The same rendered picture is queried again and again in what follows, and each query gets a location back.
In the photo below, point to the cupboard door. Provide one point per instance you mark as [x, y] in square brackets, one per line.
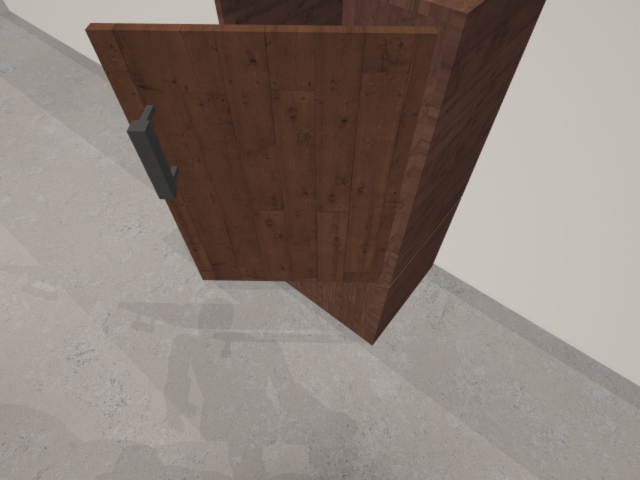
[291, 141]

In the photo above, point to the handle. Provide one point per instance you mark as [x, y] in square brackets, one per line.
[151, 155]

